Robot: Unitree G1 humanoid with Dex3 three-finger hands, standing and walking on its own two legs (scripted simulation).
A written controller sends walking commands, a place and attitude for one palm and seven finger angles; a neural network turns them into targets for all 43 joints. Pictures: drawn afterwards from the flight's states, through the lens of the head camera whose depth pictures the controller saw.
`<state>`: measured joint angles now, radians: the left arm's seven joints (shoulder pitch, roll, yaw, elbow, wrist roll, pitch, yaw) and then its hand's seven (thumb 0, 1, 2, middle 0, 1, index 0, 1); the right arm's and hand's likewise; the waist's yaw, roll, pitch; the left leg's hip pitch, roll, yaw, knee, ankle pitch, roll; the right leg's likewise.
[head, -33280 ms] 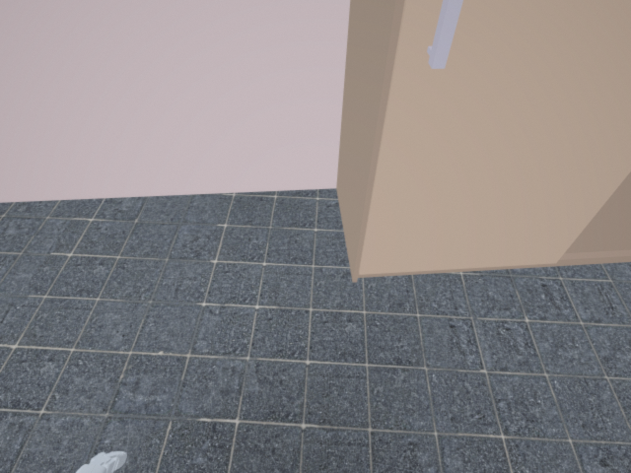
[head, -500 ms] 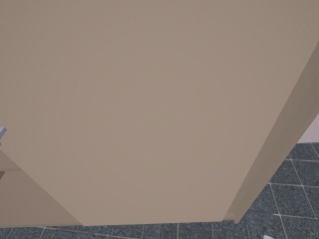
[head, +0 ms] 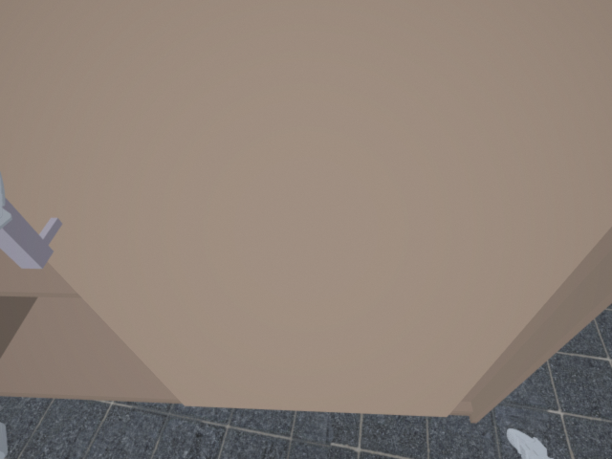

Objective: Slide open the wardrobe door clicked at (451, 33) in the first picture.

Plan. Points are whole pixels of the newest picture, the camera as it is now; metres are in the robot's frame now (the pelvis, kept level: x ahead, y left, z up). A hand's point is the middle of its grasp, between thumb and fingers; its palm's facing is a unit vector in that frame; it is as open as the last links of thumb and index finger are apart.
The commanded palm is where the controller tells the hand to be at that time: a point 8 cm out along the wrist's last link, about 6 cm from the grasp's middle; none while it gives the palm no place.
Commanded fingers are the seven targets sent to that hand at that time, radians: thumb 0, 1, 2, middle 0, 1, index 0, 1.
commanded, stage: stop walking and hold the door there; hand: left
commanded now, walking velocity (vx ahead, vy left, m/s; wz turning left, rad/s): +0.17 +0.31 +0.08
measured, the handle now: out of the picture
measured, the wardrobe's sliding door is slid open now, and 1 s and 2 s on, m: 0.68 0.68 0.68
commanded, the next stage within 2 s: none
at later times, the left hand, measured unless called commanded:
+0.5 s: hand out of the picture +0.30 +0.36 +0.21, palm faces +0.53 -0.82 -0.22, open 7.0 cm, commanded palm +0.26 +0.38 +0.17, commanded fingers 0.00 0.90 0.90 -0.45 -1.40 -0.45 -1.40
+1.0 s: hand out of the picture +0.30 +0.36 +0.21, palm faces +0.48 -0.86 -0.19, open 7.1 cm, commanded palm +0.27 +0.39 +0.17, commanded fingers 0.00 0.90 0.90 -0.45 -1.40 -0.45 -1.40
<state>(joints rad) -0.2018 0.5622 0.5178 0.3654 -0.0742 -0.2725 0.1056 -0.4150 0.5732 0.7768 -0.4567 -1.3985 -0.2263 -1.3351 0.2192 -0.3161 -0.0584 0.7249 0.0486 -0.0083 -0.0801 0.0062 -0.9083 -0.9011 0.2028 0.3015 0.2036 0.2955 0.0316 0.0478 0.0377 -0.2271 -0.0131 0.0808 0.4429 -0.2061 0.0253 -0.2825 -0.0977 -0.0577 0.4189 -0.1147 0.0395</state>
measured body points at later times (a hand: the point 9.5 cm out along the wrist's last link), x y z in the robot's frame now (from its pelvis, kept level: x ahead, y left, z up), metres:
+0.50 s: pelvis -0.01 +0.07 -0.02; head +0.01 +0.05 +0.43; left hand +0.27 +0.40 +0.22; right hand +0.17 -0.16 -0.13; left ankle +0.03 +0.10 -0.74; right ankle +0.07 -0.15 -0.74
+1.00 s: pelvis -0.02 +0.09 -0.02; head +0.02 +0.08 +0.43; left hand +0.27 +0.40 +0.21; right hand +0.16 -0.17 -0.11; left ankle +0.01 +0.20 -0.74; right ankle +0.02 -0.10 -0.73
